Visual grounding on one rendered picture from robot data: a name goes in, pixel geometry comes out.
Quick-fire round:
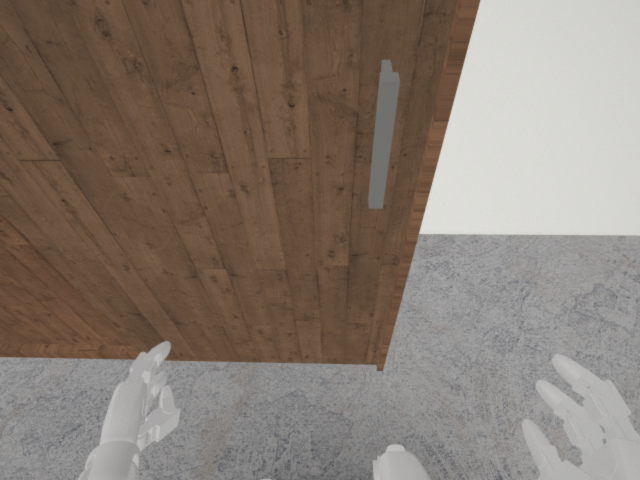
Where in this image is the right robot shin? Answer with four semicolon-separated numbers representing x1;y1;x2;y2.
385;444;405;453

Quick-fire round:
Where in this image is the robot left forearm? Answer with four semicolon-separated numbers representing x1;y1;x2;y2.
78;441;140;480

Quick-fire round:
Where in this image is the wardrobe door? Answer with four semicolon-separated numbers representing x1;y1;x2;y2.
0;0;458;365
0;211;132;346

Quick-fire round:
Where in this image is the robot right thigh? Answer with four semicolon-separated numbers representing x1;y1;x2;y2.
373;451;431;480

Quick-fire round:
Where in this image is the handle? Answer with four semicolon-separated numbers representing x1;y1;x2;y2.
368;60;400;209

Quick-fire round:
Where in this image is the robot left hand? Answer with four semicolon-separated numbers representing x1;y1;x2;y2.
99;341;180;451

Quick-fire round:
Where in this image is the robot right hand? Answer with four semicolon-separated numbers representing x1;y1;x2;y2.
522;354;640;480

